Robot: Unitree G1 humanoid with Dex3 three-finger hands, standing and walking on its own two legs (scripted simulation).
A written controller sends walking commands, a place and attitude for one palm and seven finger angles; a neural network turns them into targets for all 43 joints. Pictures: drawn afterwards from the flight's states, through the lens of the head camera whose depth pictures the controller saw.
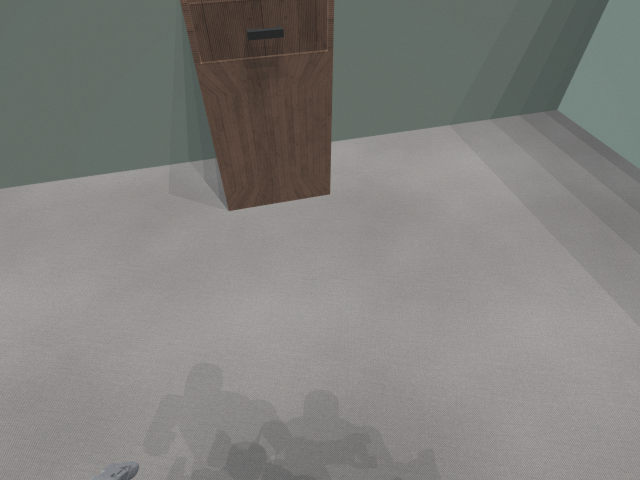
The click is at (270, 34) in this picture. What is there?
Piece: drawer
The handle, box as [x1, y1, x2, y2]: [247, 26, 283, 39]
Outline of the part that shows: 283,30 279,26 273,28 250,30 248,28 247,36 248,39 280,37 283,36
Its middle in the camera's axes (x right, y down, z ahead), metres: -0.19 -0.70 +1.31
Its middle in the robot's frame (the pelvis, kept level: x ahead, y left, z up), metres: +1.45 +0.25 +0.02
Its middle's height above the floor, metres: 0.79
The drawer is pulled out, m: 0.00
